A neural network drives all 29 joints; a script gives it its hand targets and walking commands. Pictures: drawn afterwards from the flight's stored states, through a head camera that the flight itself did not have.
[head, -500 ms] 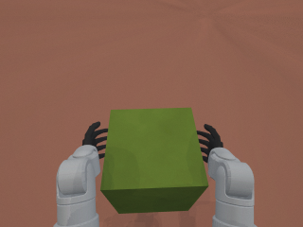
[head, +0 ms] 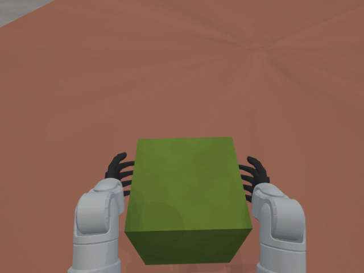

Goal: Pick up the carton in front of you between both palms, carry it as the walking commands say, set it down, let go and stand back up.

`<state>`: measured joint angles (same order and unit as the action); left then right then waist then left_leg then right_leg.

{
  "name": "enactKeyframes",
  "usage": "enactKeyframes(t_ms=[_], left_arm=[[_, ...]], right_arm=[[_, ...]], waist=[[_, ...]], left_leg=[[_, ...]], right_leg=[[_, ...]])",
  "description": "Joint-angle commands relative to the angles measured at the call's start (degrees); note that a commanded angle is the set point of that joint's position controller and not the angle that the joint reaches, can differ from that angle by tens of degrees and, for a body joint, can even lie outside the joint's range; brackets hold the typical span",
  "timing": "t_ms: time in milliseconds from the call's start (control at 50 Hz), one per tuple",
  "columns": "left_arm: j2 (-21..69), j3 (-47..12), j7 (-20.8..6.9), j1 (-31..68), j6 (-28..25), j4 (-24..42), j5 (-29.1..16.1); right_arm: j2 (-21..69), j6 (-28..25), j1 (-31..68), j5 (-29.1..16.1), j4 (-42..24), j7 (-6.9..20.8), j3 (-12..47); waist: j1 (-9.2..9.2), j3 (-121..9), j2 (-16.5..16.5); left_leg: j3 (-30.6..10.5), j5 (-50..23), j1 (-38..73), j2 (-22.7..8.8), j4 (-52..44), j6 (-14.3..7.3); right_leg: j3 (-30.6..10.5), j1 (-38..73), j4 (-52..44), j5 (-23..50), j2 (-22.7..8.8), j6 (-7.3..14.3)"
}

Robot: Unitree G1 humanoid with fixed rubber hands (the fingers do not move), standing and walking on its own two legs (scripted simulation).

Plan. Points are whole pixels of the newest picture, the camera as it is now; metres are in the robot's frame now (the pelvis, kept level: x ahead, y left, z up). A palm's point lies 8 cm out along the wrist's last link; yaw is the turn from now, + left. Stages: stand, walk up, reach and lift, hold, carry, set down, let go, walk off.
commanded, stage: carry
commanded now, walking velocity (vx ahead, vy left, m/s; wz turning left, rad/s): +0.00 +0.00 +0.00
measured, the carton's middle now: (186, 204) +0.28 +0.00 +0.00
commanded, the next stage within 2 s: hold in 1.82 s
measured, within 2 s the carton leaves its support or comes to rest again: neither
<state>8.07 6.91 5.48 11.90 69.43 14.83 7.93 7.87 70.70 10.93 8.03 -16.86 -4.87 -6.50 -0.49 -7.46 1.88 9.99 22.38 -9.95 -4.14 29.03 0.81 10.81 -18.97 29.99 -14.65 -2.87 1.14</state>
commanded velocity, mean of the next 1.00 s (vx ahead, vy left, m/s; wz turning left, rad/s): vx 0.00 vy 0.00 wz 0.00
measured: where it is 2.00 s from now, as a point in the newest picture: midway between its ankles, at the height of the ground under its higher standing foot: outside the picture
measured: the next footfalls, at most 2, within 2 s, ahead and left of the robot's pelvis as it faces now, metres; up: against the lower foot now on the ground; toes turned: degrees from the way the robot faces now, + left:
none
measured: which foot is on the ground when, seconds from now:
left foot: down 0.00-1.00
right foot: down 0.00-1.00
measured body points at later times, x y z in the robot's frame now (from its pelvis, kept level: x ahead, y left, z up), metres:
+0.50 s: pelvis -0.01 +0.00 +0.00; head -0.04 +0.00 +0.45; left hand +0.27 +0.16 +0.05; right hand +0.27 -0.15 +0.05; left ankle -0.09 +0.10 -0.73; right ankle +0.00 -0.10 -0.73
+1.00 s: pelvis -0.05 +0.01 +0.00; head -0.07 +0.01 +0.45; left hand +0.26 +0.16 +0.04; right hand +0.26 -0.14 +0.04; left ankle -0.09 +0.10 -0.73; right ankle +0.00 -0.10 -0.73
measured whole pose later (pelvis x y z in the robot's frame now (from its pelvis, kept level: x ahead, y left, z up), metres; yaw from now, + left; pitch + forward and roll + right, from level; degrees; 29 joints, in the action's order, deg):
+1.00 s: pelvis -0.05 +0.01 +0.00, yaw +1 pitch +2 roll +0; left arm 8.7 11.4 2.3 14.7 40.8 -11.8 14.6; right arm 8.5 41.1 13.8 14.3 11.0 -1.7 -10.1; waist 0.1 -5.4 0.4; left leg 10.1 19.5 -12.1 -2.4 29.7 -1.3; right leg 10.5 -20.2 28.8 -10.3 -4.6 0.8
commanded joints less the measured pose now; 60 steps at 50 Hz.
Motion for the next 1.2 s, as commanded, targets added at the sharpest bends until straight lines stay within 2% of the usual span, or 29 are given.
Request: enactKeyframes(t_ms=[0,60,180,320,440,540,680,760,820,900,980,1180], left_arm=[[53.75,-39.95,-15.27,23.73,0.19,3.02,-24.08],[54.02,-40.96,-15.45,23.73,-0.37,2.88,-24.27],[54.41,-42.42,-16.32,23.53,-3.54,0.02,-23.59],[53.10,-41.04,-16.64,23.56,-9.57,-2.54,-20.81],[49.41,-36.52,-16.43,21.25,-14.77,-7.44,-16.29],[48.17,-31.28,-16.59,22.69,-20.38,-13.92,-12.02],[50.72,-23.97,-17.71,28.24,-29.48,-25.57,-6.80],[53.27,-23.04,-18.35,30.62,-33.00,-28.74,-5.90],[54.40,-24.32,-18.52,30.38,-33.40,-28.35,-6.39],[54.52,-27.49,-18.28,28.20,-31.23,-25.03,-8.23],[52.89,-27.02,-17.94,26.25,-29.52,-24.39,-7.83],[53.19,-27.83,-17.92,27.86,-29.70,-23.40,-8.60]], right_arm=[[53.14,-0.69,26.87,-25.59,-3.19,15.05,41.57],[53.45,-1.44,25.49,-24.83,-2.09,15.06,41.47],[53.79,-4.89,23.70,-22.40,1.45,15.38,41.45],[52.40,-10.72,24.19,-20.09,3.32,15.66,40.29],[49.40,-16.04,22.83,-16.29,8.34,15.44,36.81],[48.22,-21.71,24.07,-12.10,14.73,15.60,31.52],[50.51,-30.90,29.67,-6.90,25.98,16.58,24.08],[53.16,-34.48,32.14,-5.85,29.15,17.24,23.36],[54.32,-34.87,31.82,-6.33,28.76,17.41,24.59],[54.29,-32.65,29.67,-8.44,25.30,17.23,27.81],[52.60,-30.93,28.01,-8.29,24.53,16.93,27.43],[53.03,-31.08,29.53,-8.94,23.68,16.88,28.21]], waist=[[0.51,-17.23,-2.69],[0.53,-17.24,-1.89],[0.44,-15.80,-0.92],[0.42,-13.35,-1.37],[0.53,-11.91,-1.63],[0.56,-9.81,-1.43],[0.61,-9.62,-1.71],[0.59,-11.03,-1.83],[0.55,-12.26,-1.80],[0.53,-13.35,-1.74],[0.53,-12.70,-1.71],[0.53,-11.85,-1.60]], left_leg=[[-3.27,-33.05,2.25,-4.92,0.57,0.84],[-3.39,-34.67,3.10,-4.95,0.64,0.78],[-3.80,-37.43,4.15,-5.65,0.53,0.07],[-4.48,-29.90,2.34,-5.97,-1.10,-0.74],[-4.82,-25.00,0.85,-5.77,-2.79,-1.14],[-5.22,-18.95,-0.69,-5.64,-4.68,-1.56],[-5.70,-13.42,-1.86,-5.46,-6.10,-2.12],[-5.94,-13.12,-1.84,-5.38,-5.96,-2.37],[-5.97,-14.24,-1.58,-5.33,-5.42,-2.55],[-5.91,-16.43,-1.37,-5.31,-4.49,-2.67],[-5.89,-17.16,-1.85,-5.32,-4.28,-2.67],[-6.32,-16.68,-2.43,-5.38,-4.85,-2.82]], right_leg=[[-6.56,14.42,2.14,45.63,-8.16,1.48],[-6.27,13.57,2.51,44.20,-7.77,1.37],[-5.60,11.14,2.62,36.65,-6.99,0.82],[-5.94,10.31,0.97,28.48,-7.23,0.53],[-6.24,10.43,-0.62,24.89,-7.35,0.48],[-6.57,8.94,-2.58,18.81,-7.28,0.35],[-6.94,8.47,-4.24,14.13,-7.20,0.27],[-6.96,9.07,-4.23,13.81,-7.20,0.36],[-6.90,9.47,-3.85,14.65,-7.24,0.43],[-6.77,9.62,-3.20,16.28,-7.33,0.42],[-6.69,9.12,-2.97,16.61,-7.31,0.27],[-6.67,8.56,-3.27,14.99,-7.22,-0.11]])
